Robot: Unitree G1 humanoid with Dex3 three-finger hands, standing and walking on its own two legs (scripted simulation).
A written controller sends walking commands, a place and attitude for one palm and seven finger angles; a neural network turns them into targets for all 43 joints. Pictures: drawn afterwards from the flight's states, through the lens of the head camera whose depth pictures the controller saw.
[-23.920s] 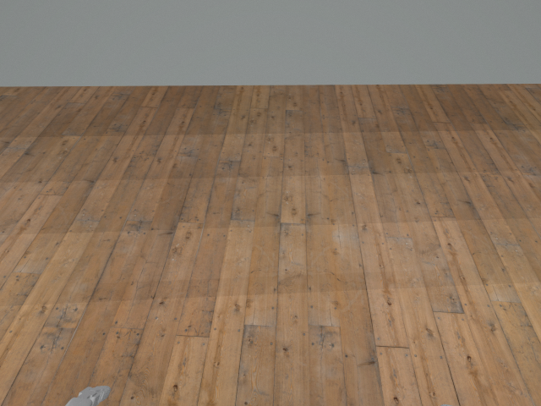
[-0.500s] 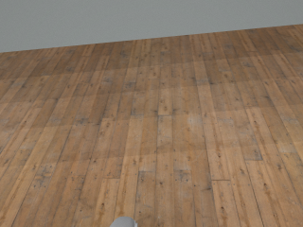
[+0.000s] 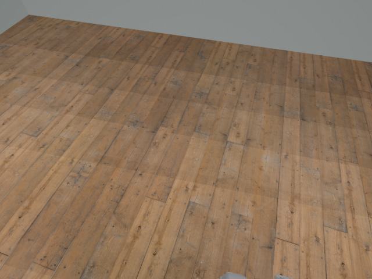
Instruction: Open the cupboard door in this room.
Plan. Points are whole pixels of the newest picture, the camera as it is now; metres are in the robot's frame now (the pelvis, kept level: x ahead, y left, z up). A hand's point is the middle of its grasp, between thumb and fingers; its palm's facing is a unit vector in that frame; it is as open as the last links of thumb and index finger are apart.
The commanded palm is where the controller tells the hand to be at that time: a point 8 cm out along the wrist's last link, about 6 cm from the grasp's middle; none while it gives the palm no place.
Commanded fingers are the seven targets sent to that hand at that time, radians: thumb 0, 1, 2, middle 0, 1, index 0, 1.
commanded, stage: turn or walk to find it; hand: left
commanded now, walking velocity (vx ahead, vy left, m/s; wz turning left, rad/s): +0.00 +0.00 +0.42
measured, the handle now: out of the picture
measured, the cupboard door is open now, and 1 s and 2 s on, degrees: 0 0 0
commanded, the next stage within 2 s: stand and wait in 0.18 s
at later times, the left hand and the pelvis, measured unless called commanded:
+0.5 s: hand out of the picture -0.01 +0.15 -0.16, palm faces +0.27 -0.93 -0.25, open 7.3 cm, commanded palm none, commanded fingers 0.00 0.90 0.90 -0.20 -0.30 -0.20 -0.30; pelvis -0.02 -0.04 +0.00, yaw +15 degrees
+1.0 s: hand out of the picture -0.05 +0.22 -0.16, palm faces +0.47 -0.84 -0.26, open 7.3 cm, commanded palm none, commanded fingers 0.00 0.90 0.90 -0.20 -0.30 -0.20 -0.30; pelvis -0.04 -0.02 +0.00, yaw +27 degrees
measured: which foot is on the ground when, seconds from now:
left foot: down 0.00-0.16, up 0.18-0.60, down 0.62-1.00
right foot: up 0.00-0.12, down 0.14-0.62, up 0.64-1.00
